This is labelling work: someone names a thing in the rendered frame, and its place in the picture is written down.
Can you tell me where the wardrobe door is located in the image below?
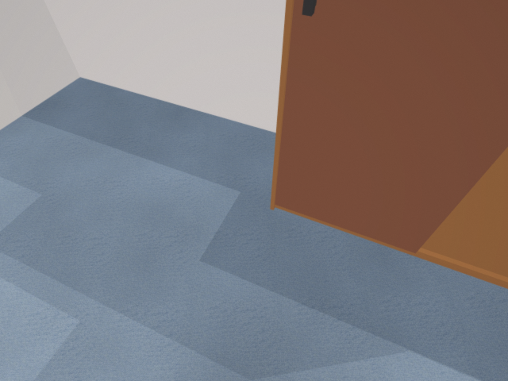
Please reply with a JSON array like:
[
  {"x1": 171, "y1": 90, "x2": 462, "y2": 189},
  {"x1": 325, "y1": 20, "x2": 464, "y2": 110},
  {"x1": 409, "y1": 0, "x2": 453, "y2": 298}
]
[
  {"x1": 421, "y1": 147, "x2": 508, "y2": 278},
  {"x1": 275, "y1": 0, "x2": 508, "y2": 253}
]

